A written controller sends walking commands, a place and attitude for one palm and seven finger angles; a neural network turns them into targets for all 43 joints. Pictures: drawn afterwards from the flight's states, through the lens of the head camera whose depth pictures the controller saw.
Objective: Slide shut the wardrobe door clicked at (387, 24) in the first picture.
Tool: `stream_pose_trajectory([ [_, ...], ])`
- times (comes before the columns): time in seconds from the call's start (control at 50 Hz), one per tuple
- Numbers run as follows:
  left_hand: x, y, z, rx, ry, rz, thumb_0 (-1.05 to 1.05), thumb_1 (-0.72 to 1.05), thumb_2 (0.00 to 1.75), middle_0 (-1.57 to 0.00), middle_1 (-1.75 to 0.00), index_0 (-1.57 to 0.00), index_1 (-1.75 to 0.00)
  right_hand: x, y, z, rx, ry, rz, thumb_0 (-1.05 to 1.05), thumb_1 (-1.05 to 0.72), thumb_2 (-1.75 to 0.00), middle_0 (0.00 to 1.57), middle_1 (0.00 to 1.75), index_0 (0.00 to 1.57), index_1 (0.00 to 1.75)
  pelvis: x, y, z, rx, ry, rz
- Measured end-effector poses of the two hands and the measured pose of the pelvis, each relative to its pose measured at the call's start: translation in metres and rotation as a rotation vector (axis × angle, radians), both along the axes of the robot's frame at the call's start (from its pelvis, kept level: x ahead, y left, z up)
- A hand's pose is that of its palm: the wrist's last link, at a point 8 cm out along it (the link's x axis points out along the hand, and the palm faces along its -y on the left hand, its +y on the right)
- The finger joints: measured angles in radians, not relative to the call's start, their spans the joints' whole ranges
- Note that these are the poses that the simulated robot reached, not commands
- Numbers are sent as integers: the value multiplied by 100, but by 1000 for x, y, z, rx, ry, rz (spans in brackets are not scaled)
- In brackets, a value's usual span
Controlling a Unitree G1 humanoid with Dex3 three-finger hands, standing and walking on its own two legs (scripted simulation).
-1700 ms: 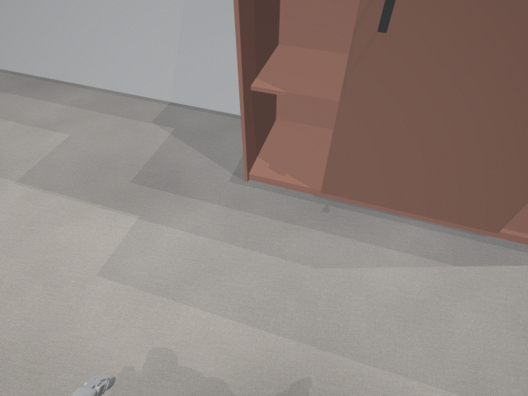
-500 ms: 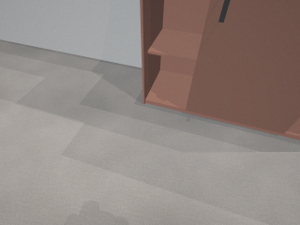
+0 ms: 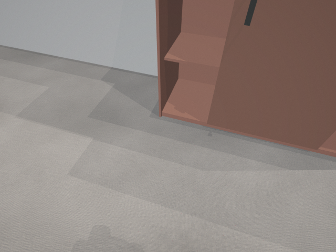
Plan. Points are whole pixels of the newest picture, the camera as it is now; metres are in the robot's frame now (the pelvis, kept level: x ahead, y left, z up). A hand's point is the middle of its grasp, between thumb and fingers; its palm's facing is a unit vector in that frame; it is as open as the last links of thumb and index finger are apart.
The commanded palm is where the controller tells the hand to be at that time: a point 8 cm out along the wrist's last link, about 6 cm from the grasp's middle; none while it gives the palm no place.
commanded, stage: walk to a spot facing it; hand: right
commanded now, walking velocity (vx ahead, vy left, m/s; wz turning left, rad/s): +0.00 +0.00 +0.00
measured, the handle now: out of the picture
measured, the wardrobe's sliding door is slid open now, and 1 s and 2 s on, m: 0.39 0.39 0.39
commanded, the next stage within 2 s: turn to face it in 0.88 s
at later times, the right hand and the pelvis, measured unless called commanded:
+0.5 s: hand out of the picture +0.06 -0.21 -0.20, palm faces -0.03 +0.99 -0.13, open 7.4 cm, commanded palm none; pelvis +0.10 -0.03 -0.01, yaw +2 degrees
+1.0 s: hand (223, 182) +0.39 -0.17 -0.18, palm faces -0.05 +0.98 -0.21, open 7.2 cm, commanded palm none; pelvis +0.31 +0.01 -0.02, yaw +4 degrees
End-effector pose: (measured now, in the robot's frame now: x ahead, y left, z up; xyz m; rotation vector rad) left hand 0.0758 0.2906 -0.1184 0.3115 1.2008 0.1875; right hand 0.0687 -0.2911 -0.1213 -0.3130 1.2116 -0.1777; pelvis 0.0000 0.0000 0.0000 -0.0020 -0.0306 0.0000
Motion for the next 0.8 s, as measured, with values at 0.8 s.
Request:
stream_pose_trajectory([
  [0.8,-39,-131,-28,-216,584,393,1,90,90,-20,-30,-20,-30,307,75,-49,175,-131,121,0,-91,-90,20,30,19,30,238,-2,-40,9,6,91],
])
